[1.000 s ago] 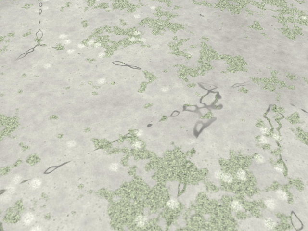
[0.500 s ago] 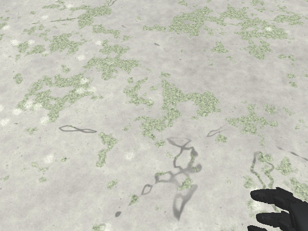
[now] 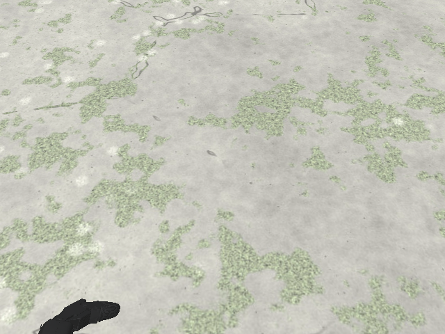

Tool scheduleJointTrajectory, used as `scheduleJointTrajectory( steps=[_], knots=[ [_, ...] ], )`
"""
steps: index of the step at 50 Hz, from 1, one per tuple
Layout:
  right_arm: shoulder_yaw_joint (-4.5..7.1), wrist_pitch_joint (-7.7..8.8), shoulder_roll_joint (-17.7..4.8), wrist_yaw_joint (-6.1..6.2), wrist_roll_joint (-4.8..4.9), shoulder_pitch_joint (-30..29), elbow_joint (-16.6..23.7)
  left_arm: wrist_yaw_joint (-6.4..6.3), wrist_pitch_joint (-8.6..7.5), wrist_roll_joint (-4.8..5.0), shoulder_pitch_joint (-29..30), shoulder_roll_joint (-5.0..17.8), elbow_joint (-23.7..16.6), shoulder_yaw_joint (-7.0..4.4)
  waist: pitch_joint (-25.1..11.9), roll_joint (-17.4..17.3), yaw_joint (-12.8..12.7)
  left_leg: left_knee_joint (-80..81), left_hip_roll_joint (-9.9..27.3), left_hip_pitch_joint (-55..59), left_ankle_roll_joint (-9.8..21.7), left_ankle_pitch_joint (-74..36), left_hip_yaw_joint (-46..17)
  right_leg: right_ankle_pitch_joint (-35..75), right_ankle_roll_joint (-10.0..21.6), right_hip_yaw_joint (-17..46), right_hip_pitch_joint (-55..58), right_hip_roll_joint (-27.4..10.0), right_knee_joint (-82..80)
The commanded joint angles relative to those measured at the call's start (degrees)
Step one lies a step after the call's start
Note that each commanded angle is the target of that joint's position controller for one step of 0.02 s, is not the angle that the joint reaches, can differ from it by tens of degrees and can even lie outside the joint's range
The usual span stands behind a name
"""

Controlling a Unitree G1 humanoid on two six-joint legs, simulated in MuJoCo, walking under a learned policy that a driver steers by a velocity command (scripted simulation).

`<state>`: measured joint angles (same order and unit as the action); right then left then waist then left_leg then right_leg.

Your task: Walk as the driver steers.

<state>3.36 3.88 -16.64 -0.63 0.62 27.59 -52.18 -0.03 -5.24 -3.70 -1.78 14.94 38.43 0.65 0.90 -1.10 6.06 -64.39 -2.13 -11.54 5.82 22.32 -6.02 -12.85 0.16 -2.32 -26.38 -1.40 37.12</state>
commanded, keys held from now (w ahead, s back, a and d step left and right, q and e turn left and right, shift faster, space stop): w+q+shift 0.22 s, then w+e+shift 0.78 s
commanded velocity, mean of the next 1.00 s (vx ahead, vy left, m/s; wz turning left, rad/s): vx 1.00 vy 0.00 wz -0.16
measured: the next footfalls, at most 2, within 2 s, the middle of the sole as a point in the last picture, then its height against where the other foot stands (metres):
left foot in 0.36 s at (171, 329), level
right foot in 0.82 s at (186, 200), level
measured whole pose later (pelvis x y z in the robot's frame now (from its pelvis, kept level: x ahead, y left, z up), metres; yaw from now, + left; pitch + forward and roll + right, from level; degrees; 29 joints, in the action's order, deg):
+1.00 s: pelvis +0.92 +0.07 +0.01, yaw -13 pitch -1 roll +0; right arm -1.8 4.8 -12.3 -0.4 -4.1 2.5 -37.6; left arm 0.3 -1.8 -0.4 -25.7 17.4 52.2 -4.1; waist 1.7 -0.1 -3.2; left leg -71.0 7.0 -34.5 -2.7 17.9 -7.0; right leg -14.0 11.8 1.9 -10.7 13.5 26.4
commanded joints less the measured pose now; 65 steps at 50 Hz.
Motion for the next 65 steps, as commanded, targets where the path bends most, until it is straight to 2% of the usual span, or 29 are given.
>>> scheduleJointTrajectory(
  steps=[1, 5, 12, 14, 17, 18, 19, 20, 21, 22, 25, 29, 32, 36, 39, 40, 41, 42, 43, 45, 47, 51, 55, 58, 60, 62, 63, 64, 65],
  knots=[
    [0.6, -0.25, -4.6, -0.59, -0.92, -7.5, 7.0, -0.46, 0.03, 0.26, -14.2, 7.3, 1.9, -3.88, -3.2, 4.0, -9.6, -12.8, 6.3, -32.8, 0.2, -7.4, 1.6, -13.6, 7.7, 27.0, 29.2, -19.3, -23.0],
    [-0.11, -3.39, -0.3, -2.53, -2.33, -14.0, 10.4, 0.05, -1.79, 2.65, -17.7, 2.8, 7.3, -2.87, 2.3, 5.5, -6.2, -9.5, 9.4, -34.2, -0.7, -8.6, 2.8, 6.6, 4.3, 7.5, 23.1, -14.2, -26.4],
    [-2.35, -2.96, -0.8, -5.5, -2.46, -28.6, 17.7, -0.44, -3.08, 2.46, -19.0, 7.3, 10.0, -3.5, 7.0, 1.7, -4.8, 19.4, 4.1, -20.2, 2.6, -26.1, 14.3, 38.7, 2.5, -12.5, 18.4, -9.9, -31.8],
    [-2.24, -2.52, -2.0, -4.68, -3.0, -24.4, 15.4, -0.85, -2.52, 2.41, -21.9, 11.5, 11.1, -3.94, 4.0, 4.5, -2.1, 22.6, -0.9, -10.9, 4.2, -23.4, 14.4, 61.2, 3.8, -11.4, 23.0, -12.6, -27.1],
    [1.28, -2.44, -10.0, -1.65, -3.82, 1.6, 6.9, -1.53, 0.39, 1.99, -18.6, 15.9, 11.0, -4.56, -8.5, 6.0, 11.6, 31.0, -2.7, 18.9, 7.1, -12.8, 8.9, 64.0, 6.1, -10.1, 18.7, -12.2, 11.6],
    [2.62, -2.52, -15.2, -0.3, -4.37, 1.8, 6.2, -0.61, 0.63, 1.45, -22.6, 8.4, 10.5, -3.23, -12.2, -5.3, 6.2, 28.9, 10.4, 30.3, 6.9, -2.8, -4.9, 2.6, 5.5, -7.3, 4.7, -4.2, 37.4],
    [3.04, -1.95, -18.7, 0.0, -4.89, -0.4, 8.9, -0.27, -0.02, 5.48, -30.9, 4.2, 7.6, -2.1, -25.2, -14.2, 0.5, 38.2, 27.6, 42.1, 12.3, 1.6, -36.1, -17.2, 4.9, 6.5, -11.3, 3.7, 55.8],
    [3.27, -1.76, -15.1, 0.27, -3.86, -2.5, 8.8, -0.82, -0.39, 5.13, -20.1, 10.0, 6.3, -3.3, -18.3, -1.4, 3.5, 46.2, 23.5, 33.3, 9.3, 4.9, -32.5, -8.1, 5.7, 9.2, -15.9, 0.9, 54.2],
    [2.4, -0.94, -12.5, 0.57, -3.57, -6.0, 7.4, -0.49, -0.44, 5.13, -18.6, 8.7, 6.0, -3.18, -6.5, -0.7, -0.3, 48.2, 22.4, 22.1, 8.5, 1.0, -24.5, -3.8, 5.3, 7.2, -16.6, -1.5, 49.7],
    [1.75, 0.03, -9.0, 0.27, -3.74, -9.1, 6.9, -0.23, 0.13, 4.36, -18.8, 7.4, 7.5, -2.92, -1.1, 3.7, -3.2, 50.0, 20.3, 13.1, 6.7, -3.7, -17.9, -1.9, 5.1, 7.1, -13.9, -4.3, 44.9],
    [0.22, 2.56, -4.0, 0.12, -2.46, -10.4, 5.3, 1.63, 3.72, 2.9, -22.3, 3.9, 10.3, -2.79, 2.2, 0.4, -8.0, 55.6, 15.8, 0.6, 2.6, -7.1, -4.3, 0.4, 3.9, 7.7, -5.9, -7.3, 38.8],
    [-0.03, 4.31, -2.7, -0.5, -1.56, -8.4, 3.0, 2.85, 4.64, 3.46, -10.7, 1.7, 6.4, -2.66, 7.1, -1.6, -7.0, 59.3, 11.1, 1.5, -2.5, -25.1, 11.7, 10.5, 3.9, 3.5, -13.7, -7.5, 28.9],
    [-0.53, 4.47, -2.2, 0.08, -1.6, -6.9, 2.2, 3.58, 3.81, 3.69, -4.5, 1.4, 4.3, -2.14, 7.3, -0.9, -6.2, 59.3, 8.9, 5.4, -3.8, -39.8, 19.4, 18.3, 5.6, -2.7, -13.5, -4.7, 17.6],
    [-0.24, 3.81, -6.7, 2.44, -1.19, -5.5, 1.9, 4.44, 3.48, 3.2, -3.3, 3.1, 3.3, -2.06, 3.9, -2.5, -8.3, 53.3, 11.4, 15.1, -6.0, -73.1, 23.2, 21.7, 8.7, -10.1, -3.7, 2.4, 3.5],
    [1.48, 0.81, -12.1, 3.98, -2.41, -11.8, 4.7, 3.34, 4.35, 3.31, -26.0, 9.5, 9.2, -4.76, -7.3, -6.7, -20.9, 25.0, 15.1, 14.6, -5.5, -90.4, 21.3, 9.8, 12.1, -8.5, 18.7, 7.1, 5.1],
    [1.88, -0.14, -12.6, 3.56, -2.9, -15.4, 5.8, 2.27, 4.44, 3.33, -37.7, 12.3, 12.6, -6.55, -10.5, -4.4, -26.2, 5.0, 14.4, 6.8, -4.3, -79.4, 19.9, 3.8, 14.8, -3.4, 30.8, 6.4, 1.9],
    [1.28, 0.0, -8.4, 2.0, -2.62, -19.4, 6.2, 1.22, 5.15, 5.34, -35.1, 13.4, 12.5, -8.16, -5.3, 7.8, -25.2, -20.1, 1.8, -6.6, -4.4, -24.8, 19.0, 1.6, 16.9, 4.1, 34.5, 3.7, -4.5],
    [-1.21, 1.69, -0.8, 1.0, -2.6, -11.8, 12.6, 1.25, 5.6, 2.77, -26.1, 19.2, 10.4, -8.56, -7.1, 17.7, -10.1, -35.9, -3.4, -31.7, -7.6, 5.9, 10.7, 8.5, 26.9, 32.3, 44.1, -6.6, -6.0],
    [-2.12, 3.32, -2.1, 1.02, -2.65, -13.0, 14.9, 1.03, 5.45, 2.66, -24.3, 19.2, 8.1, -9.1, -14.1, 10.0, -12.3, -35.6, -1.3, -38.5, -6.5, 4.6, 0.5, -10.4, 31.4, 49.5, 47.9, -12.8, -19.6],
    [-1.96, 4.25, -5.1, 0.72, -3.04, -17.6, 15.1, 0.17, 4.55, 2.3, -22.3, 10.7, 9.6, -7.14, 0.1, -4.9, -7.5, -20.2, 5.1, -36.0, -6.1, -2.4, -0.3, -14.4, 23.4, 43.7, 29.1, -10.6, -26.3],
    [-2.72, 1.66, -4.2, 0.65, -5.12, -16.9, 14.5, -0.4, 2.67, 3.07, -19.4, 10.1, 8.8, -6.49, 3.5, -5.6, -3.9, -12.9, 7.9, -28.7, -7.9, -3.1, 0.6, -5.2, 20.7, 33.4, 15.9, -4.7, -26.5],
    [-3.9, -0.49, -2.9, -0.42, -4.46, -26.7, 18.9, 0.03, 0.44, 3.66, -20.6, 11.2, 7.9, -6.71, 6.1, -2.0, -6.1, 7.3, 9.6, -22.3, -10.7, -11.9, 5.5, 6.4, 18.9, 24.5, 4.2, 1.8, -29.2],
    [-4.87, 0.24, -0.7, -0.98, -2.98, -34.0, 21.1, 0.65, 0.19, 4.61, -27.0, 9.9, 9.7, -6.78, 3.5, 2.0, -12.7, 26.7, 6.2, -19.5, -7.9, -30.9, 8.9, 25.4, 13.7, 20.7, 14.5, 2.1, -27.9],
    [-4.44, 0.86, -1.7, -0.78, -2.75, -35.3, 21.8, 0.12, -0.15, 3.97, -27.4, 10.2, 10.6, -6.68, 1.9, 3.9, -13.4, 34.2, 4.3, -17.3, -4.9, -32.2, 8.9, 37.1, 12.1, 19.9, 24.4, -0.8, -25.4],
    [-2.71, 1.09, -5.5, -0.05, -2.81, -28.6, 20.0, -0.43, -0.44, 3.42, -25.6, 13.3, 10.5, -7.18, -3.0, 5.5, -9.4, 36.0, 0.8, -9.1, -3.0, -25.5, 8.7, 53.2, 10.1, 19.8, 30.2, -2.7, -17.4],
    [-0.15, 1.02, -10.3, 1.55, -1.51, -7.8, 14.1, -0.46, -0.16, 1.49, -20.2, 15.9, 10.0, -7.62, -12.1, 6.4, 2.7, 35.2, 1.1, 8.7, -1.1, -16.6, 8.7, 57.2, 8.6, 16.6, 28.1, -2.1, 4.8],
    [1.17, 0.74, -13.2, 2.73, -2.34, 5.0, 11.1, -0.58, -0.44, 0.73, -18.3, 11.7, 9.1, -6.6, -17.4, 3.3, 7.8, 30.5, 7.7, 22.0, 0.5, -2.7, 1.8, 44.8, 8.3, 13.6, 17.8, 0.2, 23.9],
    [2.71, 0.89, -18.9, 2.13, -4.71, 3.7, 10.0, 0.52, -0.73, 4.1, -28.1, 2.1, 6.6, -4.24, -22.0, -19.8, -1.5, 40.8, 23.7, 35.5, 11.0, 10.6, -35.3, -6.9, 4.1, 9.5, -4.9, 11.6, 46.5],
    [2.34, 0.35, -13.2, 0.73, -2.87, 0.1, 10.1, 0.23, -1.18, 2.7, -24.6, 5.9, 7.4, -3.63, -17.9, -13.8, -0.2, 48.7, 22.5, 33.3, 12.8, 15.5, -49.0, -11.0, 5.8, 11.0, -14.4, 9.4, 48.5]
  ],
)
